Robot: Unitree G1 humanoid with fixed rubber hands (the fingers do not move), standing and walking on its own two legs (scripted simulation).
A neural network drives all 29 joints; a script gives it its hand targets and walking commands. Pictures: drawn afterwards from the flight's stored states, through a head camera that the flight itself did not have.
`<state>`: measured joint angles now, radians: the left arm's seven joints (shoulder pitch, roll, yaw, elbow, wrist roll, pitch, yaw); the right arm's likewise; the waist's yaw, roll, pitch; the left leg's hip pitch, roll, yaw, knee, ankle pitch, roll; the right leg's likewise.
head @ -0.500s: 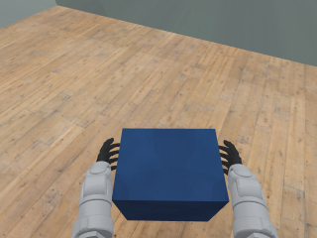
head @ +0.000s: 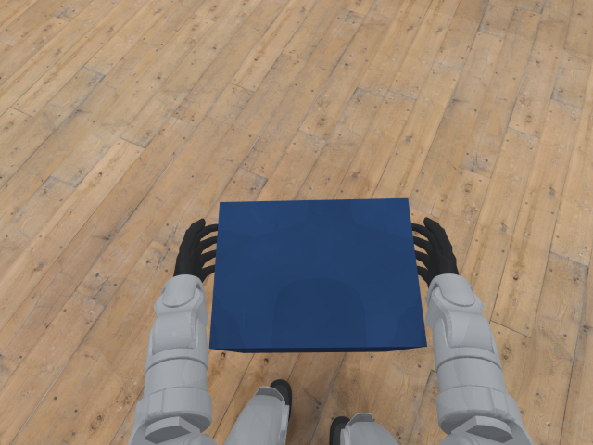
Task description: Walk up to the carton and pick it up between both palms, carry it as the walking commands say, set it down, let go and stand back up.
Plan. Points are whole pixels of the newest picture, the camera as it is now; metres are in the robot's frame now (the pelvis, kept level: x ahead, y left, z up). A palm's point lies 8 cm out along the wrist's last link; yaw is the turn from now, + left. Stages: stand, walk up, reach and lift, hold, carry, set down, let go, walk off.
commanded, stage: set down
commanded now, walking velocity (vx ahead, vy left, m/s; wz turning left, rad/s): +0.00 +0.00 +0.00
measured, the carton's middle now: (313, 286) +0.36 +0.03 -0.13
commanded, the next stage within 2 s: none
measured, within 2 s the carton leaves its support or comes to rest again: neither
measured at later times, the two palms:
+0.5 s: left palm (206, 271) +0.37 +0.21 -0.14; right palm (419, 274) +0.40 -0.13 -0.14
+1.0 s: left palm (217, 272) +0.39 +0.22 -0.23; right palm (402, 275) +0.42 -0.13 -0.22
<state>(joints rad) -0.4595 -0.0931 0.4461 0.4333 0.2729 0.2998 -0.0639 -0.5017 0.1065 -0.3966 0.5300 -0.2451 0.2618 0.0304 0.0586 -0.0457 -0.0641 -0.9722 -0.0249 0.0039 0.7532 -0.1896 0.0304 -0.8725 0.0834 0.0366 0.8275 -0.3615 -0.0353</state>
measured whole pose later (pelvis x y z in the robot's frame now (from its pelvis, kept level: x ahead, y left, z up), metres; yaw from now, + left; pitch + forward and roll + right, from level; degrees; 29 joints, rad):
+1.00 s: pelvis -0.04 +0.00 -0.15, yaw -2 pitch +44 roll -2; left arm -0.79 0.04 0.45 0.61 0.18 0.31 -0.01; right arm -0.83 0.00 -0.39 0.70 -0.14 0.27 -0.05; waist 0.06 -0.05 -0.25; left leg -1.82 -0.05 -0.03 1.42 -0.36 0.02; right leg -1.71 0.13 0.01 1.50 -0.56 -0.02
